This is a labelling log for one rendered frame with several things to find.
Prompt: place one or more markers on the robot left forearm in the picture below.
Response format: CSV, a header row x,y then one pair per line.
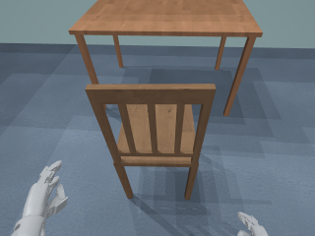
x,y
33,225

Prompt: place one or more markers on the robot right hand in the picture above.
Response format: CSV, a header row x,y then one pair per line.
x,y
252,224

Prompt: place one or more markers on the table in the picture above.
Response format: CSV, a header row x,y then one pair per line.
x,y
213,18

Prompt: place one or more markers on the chair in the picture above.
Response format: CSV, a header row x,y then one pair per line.
x,y
157,128

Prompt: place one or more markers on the robot left hand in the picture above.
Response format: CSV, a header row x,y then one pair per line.
x,y
37,201

